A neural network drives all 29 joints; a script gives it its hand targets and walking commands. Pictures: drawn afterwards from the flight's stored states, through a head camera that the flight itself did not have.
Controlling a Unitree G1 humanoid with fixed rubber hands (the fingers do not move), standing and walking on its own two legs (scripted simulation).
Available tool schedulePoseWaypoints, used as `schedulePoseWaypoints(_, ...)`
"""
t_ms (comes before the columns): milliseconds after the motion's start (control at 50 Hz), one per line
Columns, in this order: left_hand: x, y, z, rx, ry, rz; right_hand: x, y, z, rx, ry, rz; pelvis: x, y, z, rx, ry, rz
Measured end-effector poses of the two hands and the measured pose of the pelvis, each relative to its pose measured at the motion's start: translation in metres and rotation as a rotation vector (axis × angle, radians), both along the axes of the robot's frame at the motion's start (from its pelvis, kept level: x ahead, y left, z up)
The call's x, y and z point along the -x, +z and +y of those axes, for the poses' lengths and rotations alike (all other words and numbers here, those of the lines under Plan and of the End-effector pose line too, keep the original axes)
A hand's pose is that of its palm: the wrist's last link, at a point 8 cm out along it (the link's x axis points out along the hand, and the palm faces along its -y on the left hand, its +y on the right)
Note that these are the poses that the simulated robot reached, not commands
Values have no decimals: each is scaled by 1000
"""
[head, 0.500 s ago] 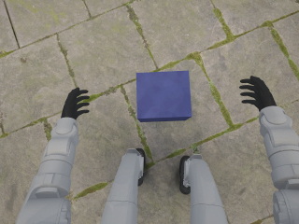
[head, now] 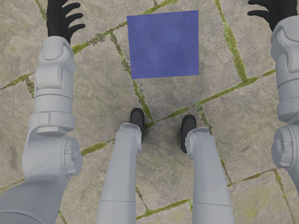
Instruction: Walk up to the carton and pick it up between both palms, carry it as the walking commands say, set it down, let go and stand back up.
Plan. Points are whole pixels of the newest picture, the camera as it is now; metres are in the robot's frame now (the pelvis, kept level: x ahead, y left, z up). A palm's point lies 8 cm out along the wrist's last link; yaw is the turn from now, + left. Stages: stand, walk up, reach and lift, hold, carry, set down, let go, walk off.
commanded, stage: reach and lift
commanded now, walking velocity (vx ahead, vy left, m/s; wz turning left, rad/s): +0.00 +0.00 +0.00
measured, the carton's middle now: (162, 49) +0.51 +0.01 -0.57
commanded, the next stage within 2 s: none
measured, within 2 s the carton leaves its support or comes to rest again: neither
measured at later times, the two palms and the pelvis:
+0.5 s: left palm (84, 44) +0.47 +0.22 -0.25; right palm (255, 26) +0.52 -0.21 -0.23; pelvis -0.05 +0.01 -0.09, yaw -2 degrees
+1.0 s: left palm (101, 52) +0.47 +0.23 -0.41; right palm (229, 39) +0.52 -0.21 -0.39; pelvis -0.05 +0.01 -0.23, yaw -2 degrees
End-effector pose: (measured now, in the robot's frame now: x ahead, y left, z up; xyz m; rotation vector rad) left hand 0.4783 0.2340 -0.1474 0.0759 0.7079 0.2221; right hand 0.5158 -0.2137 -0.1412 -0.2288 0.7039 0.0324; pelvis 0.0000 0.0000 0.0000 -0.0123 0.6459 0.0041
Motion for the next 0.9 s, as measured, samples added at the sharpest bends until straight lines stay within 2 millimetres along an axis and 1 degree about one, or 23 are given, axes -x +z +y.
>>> schedulePoseWaypoints(40,-5,-5,-2,2,-1,-30,-4,-10,1,1,-4,-4,2,2,-1,-1,-1,-21)
schedulePoseWaypoints(100,-10,-13,-7,1,-22,-86,-10,-23,5,-6,0,-53,10,7,-2,-6,-6,-102)
schedulePoseWaypoints(180,-3,-39,-9,15,-15,-4,-4,-44,5,-18,-31,3,11,-3,-2,-1,-13,-64)
schedulePoseWaypoints(220,-1,-43,-9,18,-13,8,-1,-48,5,-19,-38,11,13,-6,-1,1,-16,-62)
schedulePoseWaypoints(300,-2,-41,-9,21,-13,-26,0,-46,4,-19,-45,-27,20,-17,1,1,-25,-80)
schedulePoseWaypoints(340,-3,-45,-8,26,-3,-37,-1,-47,3,-25,-56,-44,25,-27,1,2,-27,-92)
schedulePoseWaypoints(360,-2,-50,-8,32,6,-31,-2,-50,2,-27,-65,-41,27,-33,1,2,-28,-88)
schedulePoseWaypoints(400,0,-66,-8,45,18,-3,-2,-59,1,-33,-83,-29,32,-47,2,3,-29,-74)
schedulePoseWaypoints(460,2,-87,-10,54,17,-10,-4,-74,3,-38,-89,-55,41,-69,4,4,-31,-72)
schedulePoseWaypoints(520,4,-112,-11,57,19,-23,-2,-98,4,-38,-94,-60,49,-94,6,6,-33,-82)
schedulePoseWaypoints(580,4,-141,-11,54,29,-24,1,-129,3,-28,-98,-49,56,-120,8,6,-32,-94)
schedulePoseWaypoints(640,7,-169,-10,40,39,7,7,-161,1,-22,-113,-9,59,-143,9,7,-30,-79)
schedulePoseWaypoints(700,8,-191,-10,41,43,27,10,-184,0,-39,-144,19,60,-162,10,9,-30,-75)
schedulePoseWaypoints(760,6,-206,-10,39,46,30,8,-198,0,-48,-156,19,59,-179,11,10,-30,-78)
schedulePoseWaypoints(900,-1,-229,-9,45,48,-4,-1,-218,1,-44,-149,-27,54,-208,12,11,-26,-82)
